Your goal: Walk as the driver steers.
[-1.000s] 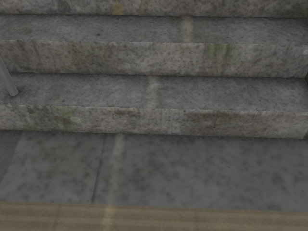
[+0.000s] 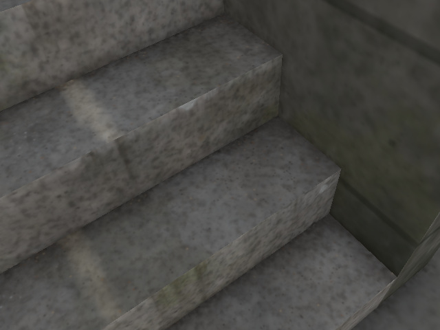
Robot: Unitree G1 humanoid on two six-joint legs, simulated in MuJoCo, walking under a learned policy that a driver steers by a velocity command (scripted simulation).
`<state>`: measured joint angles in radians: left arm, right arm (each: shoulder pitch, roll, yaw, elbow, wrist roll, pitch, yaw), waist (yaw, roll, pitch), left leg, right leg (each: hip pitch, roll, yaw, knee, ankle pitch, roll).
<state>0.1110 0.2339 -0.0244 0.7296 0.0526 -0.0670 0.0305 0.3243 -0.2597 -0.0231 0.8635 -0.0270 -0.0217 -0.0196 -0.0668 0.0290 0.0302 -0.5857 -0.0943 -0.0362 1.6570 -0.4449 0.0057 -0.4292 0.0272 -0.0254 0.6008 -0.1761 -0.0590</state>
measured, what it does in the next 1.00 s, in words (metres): climbs, turning left: left foot 0.20 m higher, then right foot 0.21 m higher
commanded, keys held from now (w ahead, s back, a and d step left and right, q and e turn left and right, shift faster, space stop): w+q+shift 0.80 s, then w+shift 0.16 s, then w+e+shift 0.04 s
